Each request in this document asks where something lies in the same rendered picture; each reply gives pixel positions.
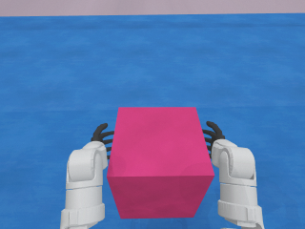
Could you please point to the robot right forearm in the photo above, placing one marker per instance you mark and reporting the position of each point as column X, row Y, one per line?
column 238, row 200

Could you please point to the right robot hand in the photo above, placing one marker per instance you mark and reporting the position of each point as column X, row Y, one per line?
column 217, row 134

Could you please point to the left robot hand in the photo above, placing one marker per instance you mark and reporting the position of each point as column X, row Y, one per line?
column 97, row 136

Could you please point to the carton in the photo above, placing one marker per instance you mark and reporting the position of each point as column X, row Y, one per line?
column 159, row 166

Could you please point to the robot left forearm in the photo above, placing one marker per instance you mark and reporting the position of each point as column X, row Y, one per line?
column 83, row 204

